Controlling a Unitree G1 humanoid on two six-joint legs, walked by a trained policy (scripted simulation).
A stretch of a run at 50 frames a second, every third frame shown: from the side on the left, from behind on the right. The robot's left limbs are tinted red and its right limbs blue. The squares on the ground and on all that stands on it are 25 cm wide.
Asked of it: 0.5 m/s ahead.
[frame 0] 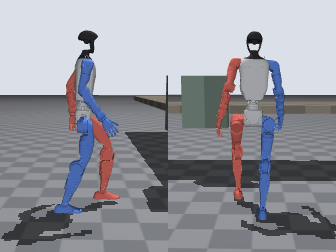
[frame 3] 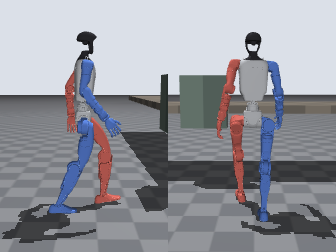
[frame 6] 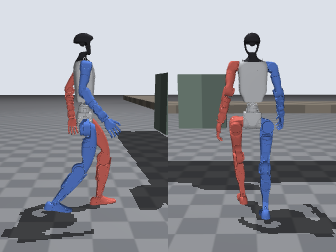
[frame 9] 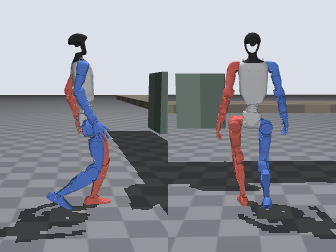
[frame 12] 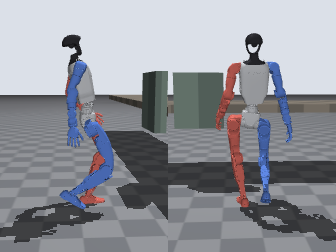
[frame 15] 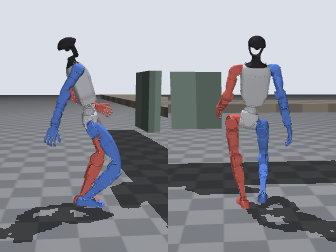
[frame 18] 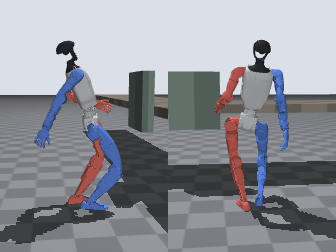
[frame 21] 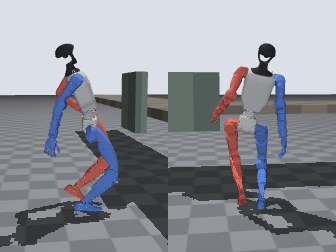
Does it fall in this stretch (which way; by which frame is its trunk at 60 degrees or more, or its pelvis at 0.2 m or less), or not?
no
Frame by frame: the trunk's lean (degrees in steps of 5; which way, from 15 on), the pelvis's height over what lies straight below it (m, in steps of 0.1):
0: 5, 0.8
3: 5, 0.8
6: 0, 0.7
9: 10, 0.7
12: 15 backward, 0.7
15: 20 backward, 0.7
18: 25 backward, 0.7
21: 30 backward and to its right, 0.7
